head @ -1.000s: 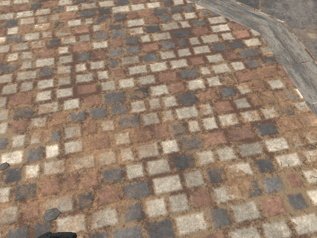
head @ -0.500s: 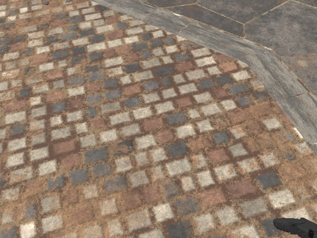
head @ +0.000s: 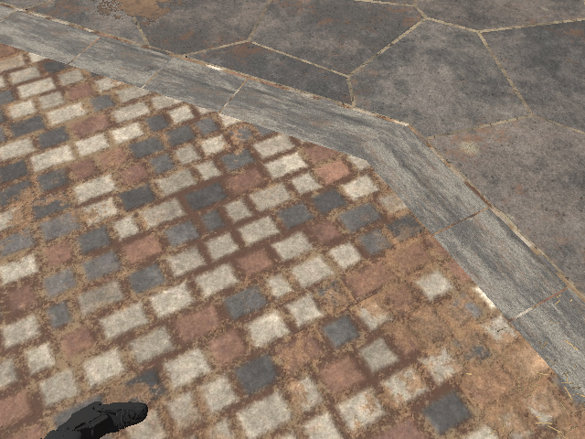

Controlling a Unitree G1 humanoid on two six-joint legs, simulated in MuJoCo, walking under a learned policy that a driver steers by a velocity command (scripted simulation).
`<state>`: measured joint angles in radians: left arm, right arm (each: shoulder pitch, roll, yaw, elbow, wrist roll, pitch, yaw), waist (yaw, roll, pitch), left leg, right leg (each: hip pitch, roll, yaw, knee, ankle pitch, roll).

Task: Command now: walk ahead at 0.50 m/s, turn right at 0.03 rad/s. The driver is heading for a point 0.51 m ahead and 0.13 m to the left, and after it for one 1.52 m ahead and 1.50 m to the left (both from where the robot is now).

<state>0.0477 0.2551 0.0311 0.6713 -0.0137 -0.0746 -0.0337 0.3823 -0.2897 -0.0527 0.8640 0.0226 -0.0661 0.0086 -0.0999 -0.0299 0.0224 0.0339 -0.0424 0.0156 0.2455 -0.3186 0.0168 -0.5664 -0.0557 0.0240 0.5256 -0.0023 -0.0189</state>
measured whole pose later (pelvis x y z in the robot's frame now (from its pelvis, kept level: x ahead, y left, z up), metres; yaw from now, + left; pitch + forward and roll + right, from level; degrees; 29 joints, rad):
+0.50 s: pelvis +0.27 -0.01 +0.00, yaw +13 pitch +1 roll -2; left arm 0.32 0.27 0.07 0.86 0.00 -0.08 0.01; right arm 0.12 -0.27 -0.05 0.73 0.02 -0.03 0.04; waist 0.07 0.04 0.03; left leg -0.65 0.09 0.00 0.67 0.01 0.03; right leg 0.08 0.03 -0.24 0.21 -0.32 -0.01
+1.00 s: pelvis +0.54 +0.08 +0.00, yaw +30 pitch +2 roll +0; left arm 0.02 0.28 0.04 0.70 0.00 -0.10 -0.02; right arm 0.35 -0.29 -0.08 0.72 0.02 -0.04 -0.01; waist -0.08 -0.04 0.03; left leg -0.11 -0.11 -0.17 0.41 -0.32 0.06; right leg -0.57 -0.03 0.10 0.53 0.02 0.06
